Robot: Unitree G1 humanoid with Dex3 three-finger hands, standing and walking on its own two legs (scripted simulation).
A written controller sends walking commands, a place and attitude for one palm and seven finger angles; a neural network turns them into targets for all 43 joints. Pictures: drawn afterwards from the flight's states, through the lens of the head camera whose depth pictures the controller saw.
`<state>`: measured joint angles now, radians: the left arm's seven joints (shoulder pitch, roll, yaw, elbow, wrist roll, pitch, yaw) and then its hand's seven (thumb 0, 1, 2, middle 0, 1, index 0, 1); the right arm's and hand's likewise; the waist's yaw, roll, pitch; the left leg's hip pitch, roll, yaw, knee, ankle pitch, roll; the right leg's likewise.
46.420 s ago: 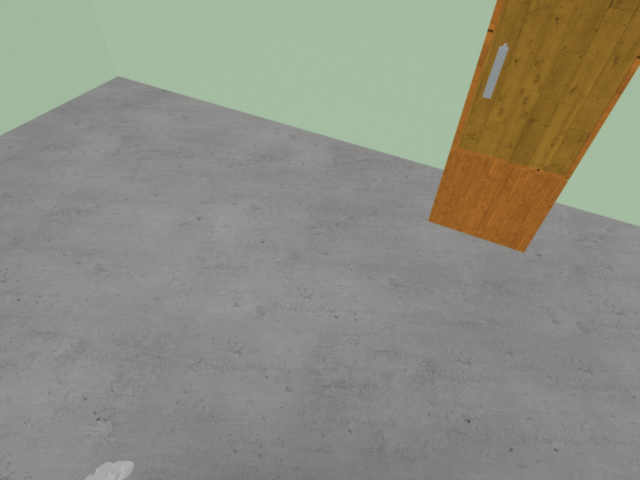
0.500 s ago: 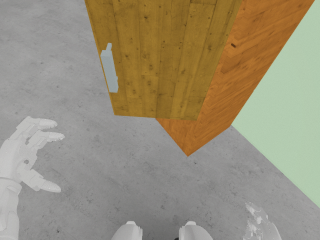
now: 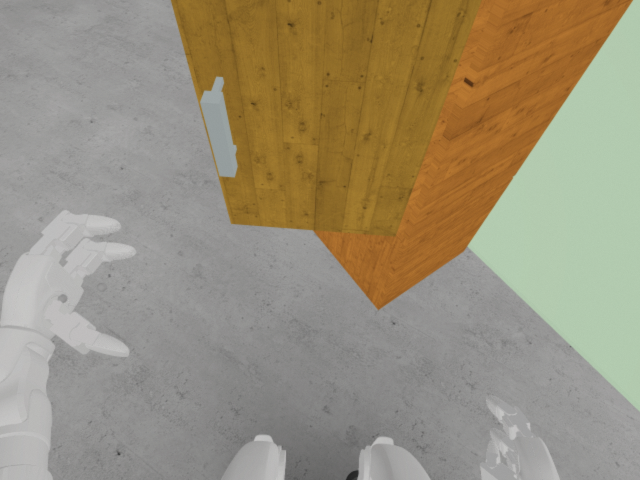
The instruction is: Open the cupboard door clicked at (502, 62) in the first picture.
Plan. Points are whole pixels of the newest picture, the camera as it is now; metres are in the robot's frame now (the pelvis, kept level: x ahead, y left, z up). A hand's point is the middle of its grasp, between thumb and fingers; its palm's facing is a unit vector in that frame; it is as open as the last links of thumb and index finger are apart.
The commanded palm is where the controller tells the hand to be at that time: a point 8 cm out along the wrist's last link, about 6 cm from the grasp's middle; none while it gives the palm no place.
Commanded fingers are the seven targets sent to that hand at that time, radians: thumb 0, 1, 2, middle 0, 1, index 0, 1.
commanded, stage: move the hooked fingers beside the handle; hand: left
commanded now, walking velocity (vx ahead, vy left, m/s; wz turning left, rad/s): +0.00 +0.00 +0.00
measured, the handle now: (223, 128) +0.61 +0.19 +0.03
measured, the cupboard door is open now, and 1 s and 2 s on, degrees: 51 51 51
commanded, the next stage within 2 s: none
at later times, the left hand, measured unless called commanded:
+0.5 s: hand (129, 224) +0.41 +0.27 +0.05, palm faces -0.03 -1.00 -0.02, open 14.0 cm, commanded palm +0.39 +0.32 +0.05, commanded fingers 0.00 -0.50 0.30 -0.30 -1.20 -0.30 -1.20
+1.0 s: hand (162, 180) +0.48 +0.25 +0.05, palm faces -0.04 -1.00 -0.02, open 14.0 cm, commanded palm +0.47 +0.30 +0.05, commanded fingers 0.00 -0.50 0.30 -0.30 -1.20 -0.30 -1.20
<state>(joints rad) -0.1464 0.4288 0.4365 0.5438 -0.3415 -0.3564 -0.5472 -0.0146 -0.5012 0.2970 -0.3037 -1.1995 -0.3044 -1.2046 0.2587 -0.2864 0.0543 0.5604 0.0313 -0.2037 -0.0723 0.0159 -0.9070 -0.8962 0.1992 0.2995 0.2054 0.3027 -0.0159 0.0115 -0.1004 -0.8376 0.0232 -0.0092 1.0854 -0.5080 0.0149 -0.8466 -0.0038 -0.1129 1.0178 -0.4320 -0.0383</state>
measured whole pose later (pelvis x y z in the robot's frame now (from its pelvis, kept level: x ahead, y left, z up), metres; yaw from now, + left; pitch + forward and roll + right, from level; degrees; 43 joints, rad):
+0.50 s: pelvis +0.01 +0.02 +0.00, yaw -2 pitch +19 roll -3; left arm -0.44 0.50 0.46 0.80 -0.26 -0.36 -0.51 -0.01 -0.50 0.30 -0.30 -1.20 -0.30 -1.20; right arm 0.34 -0.29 0.04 0.59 0.02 -0.11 -0.05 0.01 -0.91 -0.90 0.20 0.30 0.21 0.30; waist -0.07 0.00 -0.11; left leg -0.91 0.03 0.02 1.09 -0.52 0.04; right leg -0.93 0.00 -0.08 1.01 -0.42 -0.02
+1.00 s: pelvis +0.01 +0.02 -0.01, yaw -3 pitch +22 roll -3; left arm -0.76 0.58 0.46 1.08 -0.15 -0.39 -0.43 -0.01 -0.50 0.30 -0.30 -1.20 -0.30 -1.20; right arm 0.35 -0.28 0.06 0.60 0.00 0.00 -0.02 0.01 -0.91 -0.90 0.20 0.30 0.21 0.30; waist -0.14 0.01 -0.11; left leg -1.00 0.03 0.02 1.13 -0.52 0.05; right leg -1.01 0.01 -0.08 1.04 -0.42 -0.01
